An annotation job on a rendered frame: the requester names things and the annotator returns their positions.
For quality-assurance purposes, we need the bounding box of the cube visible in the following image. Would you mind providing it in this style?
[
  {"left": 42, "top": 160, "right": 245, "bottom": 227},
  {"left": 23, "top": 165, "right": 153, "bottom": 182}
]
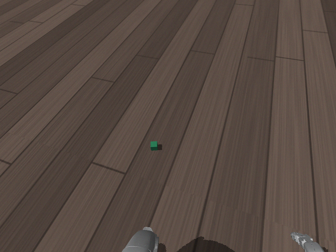
[{"left": 151, "top": 141, "right": 158, "bottom": 151}]

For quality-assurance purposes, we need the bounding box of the right robot hand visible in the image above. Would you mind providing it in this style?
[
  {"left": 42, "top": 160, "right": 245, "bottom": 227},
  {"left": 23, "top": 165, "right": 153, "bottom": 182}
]
[{"left": 291, "top": 232, "right": 324, "bottom": 252}]

